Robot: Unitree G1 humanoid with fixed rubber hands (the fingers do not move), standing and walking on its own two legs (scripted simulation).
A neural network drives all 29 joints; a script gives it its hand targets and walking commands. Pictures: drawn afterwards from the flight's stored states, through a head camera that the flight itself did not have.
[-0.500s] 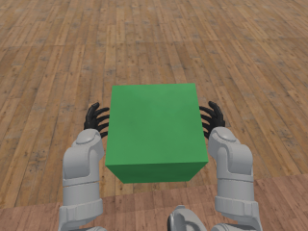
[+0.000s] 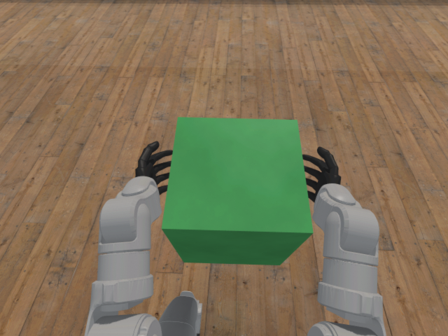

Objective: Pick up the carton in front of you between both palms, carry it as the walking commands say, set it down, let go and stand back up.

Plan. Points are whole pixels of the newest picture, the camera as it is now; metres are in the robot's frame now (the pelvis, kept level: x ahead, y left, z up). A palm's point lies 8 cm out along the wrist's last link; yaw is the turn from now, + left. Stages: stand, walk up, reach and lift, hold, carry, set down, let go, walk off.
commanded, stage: carry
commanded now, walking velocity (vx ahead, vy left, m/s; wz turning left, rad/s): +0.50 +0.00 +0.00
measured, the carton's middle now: (234, 199) +0.35 +0.02 +0.01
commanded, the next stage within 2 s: none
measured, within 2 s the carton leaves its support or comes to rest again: neither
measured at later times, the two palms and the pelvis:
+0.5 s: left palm (183, 95) +0.63 +0.17 +0.04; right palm (303, 104) +0.61 -0.13 +0.05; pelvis +0.30 +0.04 -0.03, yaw -1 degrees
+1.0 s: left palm (202, 34) +0.87 +0.15 +0.08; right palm (303, 39) +0.88 -0.15 +0.07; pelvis +0.59 -0.01 -0.01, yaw +1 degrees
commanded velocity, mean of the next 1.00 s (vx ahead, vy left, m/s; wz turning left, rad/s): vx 0.38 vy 0.00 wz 0.00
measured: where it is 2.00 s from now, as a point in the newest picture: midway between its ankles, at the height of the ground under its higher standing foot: (237, 224)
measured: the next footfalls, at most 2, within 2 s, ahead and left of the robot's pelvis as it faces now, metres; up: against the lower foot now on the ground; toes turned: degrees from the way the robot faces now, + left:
left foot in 0.16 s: +0.31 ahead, +0.09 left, -0.03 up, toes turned +2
right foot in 0.70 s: +0.66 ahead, -0.09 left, -0.03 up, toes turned -12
